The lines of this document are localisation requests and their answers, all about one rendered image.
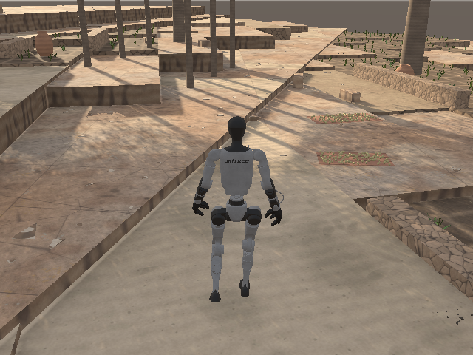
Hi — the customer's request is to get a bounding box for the left robot hand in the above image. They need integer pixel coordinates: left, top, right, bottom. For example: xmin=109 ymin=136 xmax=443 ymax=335
xmin=192 ymin=201 xmax=209 ymax=216

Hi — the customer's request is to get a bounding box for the left robot forearm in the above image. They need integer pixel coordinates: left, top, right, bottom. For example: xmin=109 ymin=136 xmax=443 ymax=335
xmin=194 ymin=177 xmax=208 ymax=204

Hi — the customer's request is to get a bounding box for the right robot forearm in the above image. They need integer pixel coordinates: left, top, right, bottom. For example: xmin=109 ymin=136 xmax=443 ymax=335
xmin=265 ymin=179 xmax=280 ymax=211

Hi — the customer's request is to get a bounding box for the right robot hand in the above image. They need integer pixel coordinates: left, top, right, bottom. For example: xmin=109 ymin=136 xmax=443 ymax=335
xmin=265 ymin=208 xmax=282 ymax=226

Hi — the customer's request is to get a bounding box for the left robot upper arm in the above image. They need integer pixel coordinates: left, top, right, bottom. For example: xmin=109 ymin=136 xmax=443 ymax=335
xmin=201 ymin=149 xmax=222 ymax=189

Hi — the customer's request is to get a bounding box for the humanoid robot torso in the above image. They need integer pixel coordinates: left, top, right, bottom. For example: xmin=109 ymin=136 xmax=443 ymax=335
xmin=220 ymin=145 xmax=254 ymax=222

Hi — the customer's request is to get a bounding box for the right robot upper arm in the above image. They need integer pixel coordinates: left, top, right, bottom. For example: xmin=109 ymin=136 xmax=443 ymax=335
xmin=252 ymin=149 xmax=273 ymax=190

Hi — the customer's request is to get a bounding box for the left robot shin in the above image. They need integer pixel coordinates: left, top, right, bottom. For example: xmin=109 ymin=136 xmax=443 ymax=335
xmin=211 ymin=244 xmax=222 ymax=293

